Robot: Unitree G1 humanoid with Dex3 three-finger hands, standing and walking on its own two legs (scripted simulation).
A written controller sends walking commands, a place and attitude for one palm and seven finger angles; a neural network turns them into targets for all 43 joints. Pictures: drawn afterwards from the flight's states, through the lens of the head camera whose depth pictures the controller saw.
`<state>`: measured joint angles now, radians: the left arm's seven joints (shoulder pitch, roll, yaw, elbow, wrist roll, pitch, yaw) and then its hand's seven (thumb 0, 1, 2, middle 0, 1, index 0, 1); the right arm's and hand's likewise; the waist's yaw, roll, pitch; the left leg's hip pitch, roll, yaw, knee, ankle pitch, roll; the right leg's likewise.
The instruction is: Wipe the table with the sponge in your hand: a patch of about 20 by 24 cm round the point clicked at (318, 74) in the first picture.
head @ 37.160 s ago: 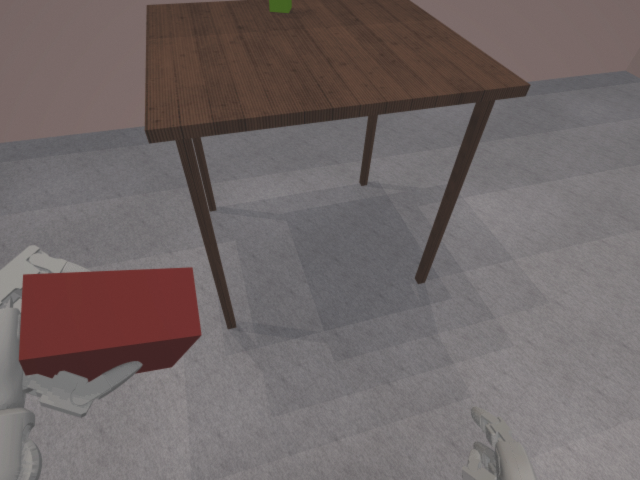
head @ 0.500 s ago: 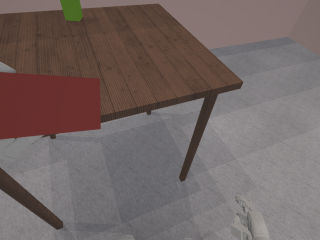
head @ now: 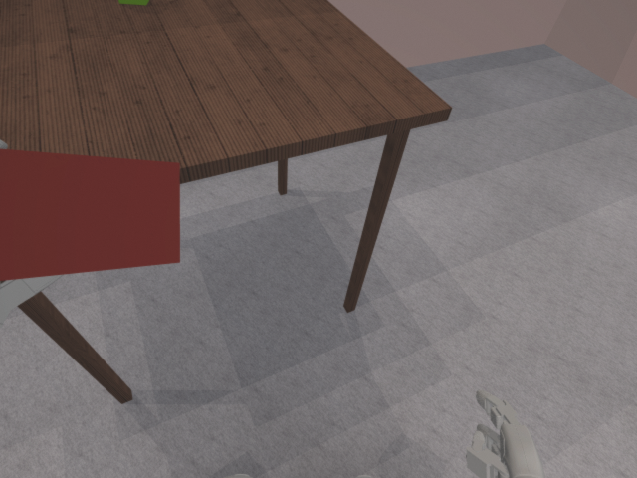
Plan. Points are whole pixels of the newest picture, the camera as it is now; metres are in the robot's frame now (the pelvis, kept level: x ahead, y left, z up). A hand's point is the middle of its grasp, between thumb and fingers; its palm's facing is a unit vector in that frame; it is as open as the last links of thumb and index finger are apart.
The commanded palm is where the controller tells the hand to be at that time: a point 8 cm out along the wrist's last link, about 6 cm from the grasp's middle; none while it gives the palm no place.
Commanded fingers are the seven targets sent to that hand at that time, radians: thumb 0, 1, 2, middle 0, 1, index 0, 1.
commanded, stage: stop stepping back and stand still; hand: left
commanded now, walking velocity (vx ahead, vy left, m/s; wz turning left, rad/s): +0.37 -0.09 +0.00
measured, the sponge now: (82, 206) +0.26 +0.20 +0.26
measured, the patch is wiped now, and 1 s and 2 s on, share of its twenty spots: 1.00 1.00 1.00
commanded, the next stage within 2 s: stand and wait in 0.62 s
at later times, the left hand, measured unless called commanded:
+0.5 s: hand out of the picture +0.13 +0.22 +0.29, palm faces +0.52 -0.80 -0.30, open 10.5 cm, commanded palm +0.08 +0.26 +0.30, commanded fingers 0.00 0.10 1.30 -1.20 -1.60 -1.20 -1.60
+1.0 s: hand out of the picture +0.16 +0.25 +0.29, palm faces +0.53 -0.78 -0.34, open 10.5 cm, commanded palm +0.10 +0.29 +0.30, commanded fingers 0.00 0.10 1.30 -1.20 -1.60 -1.20 -1.60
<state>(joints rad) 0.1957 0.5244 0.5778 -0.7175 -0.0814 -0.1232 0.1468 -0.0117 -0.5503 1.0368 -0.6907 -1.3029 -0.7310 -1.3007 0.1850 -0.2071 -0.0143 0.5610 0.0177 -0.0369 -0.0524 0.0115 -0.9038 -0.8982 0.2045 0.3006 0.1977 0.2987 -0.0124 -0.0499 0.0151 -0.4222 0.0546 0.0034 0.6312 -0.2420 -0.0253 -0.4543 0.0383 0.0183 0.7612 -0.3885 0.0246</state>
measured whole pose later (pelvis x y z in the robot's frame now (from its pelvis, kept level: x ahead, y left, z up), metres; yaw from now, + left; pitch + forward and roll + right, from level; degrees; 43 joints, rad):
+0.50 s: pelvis -0.08 -0.02 +0.01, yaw +1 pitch -2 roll +0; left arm 0.22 0.41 0.44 -0.58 -0.05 -0.11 0.12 -0.01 -0.55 1.04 -0.69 -1.30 -0.73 -1.30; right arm 0.25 -0.21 0.04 0.67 0.00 -0.04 -0.03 0.01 -0.90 -0.90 0.21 0.30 0.20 0.30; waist 0.00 0.03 -0.08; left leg -0.51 0.04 -0.02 0.98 -0.36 0.00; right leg -0.27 0.06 -0.07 0.54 -0.25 -0.09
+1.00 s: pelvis -0.06 +0.01 +0.01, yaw +1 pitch -1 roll -1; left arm 0.25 0.45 0.50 -0.64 -0.05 -0.15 0.15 -0.01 -0.55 1.04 -0.69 -1.31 -0.73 -1.30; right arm 0.21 -0.20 0.03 0.61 0.01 -0.09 -0.04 0.01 -0.90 -0.90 0.21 0.30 0.20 0.30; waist -0.01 0.02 0.00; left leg -0.28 0.04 0.00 0.55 -0.26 -0.01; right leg -0.23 0.04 -0.05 0.48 -0.25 -0.03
